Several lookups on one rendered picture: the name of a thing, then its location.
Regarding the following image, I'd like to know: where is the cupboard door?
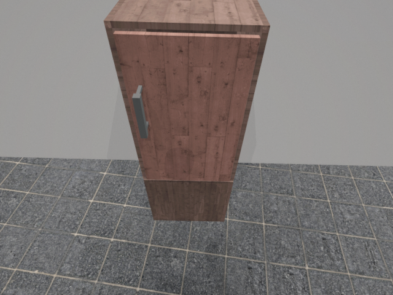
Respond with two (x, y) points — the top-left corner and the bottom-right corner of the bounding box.
(113, 31), (260, 181)

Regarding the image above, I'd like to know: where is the handle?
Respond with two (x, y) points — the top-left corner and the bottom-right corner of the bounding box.
(132, 85), (149, 138)

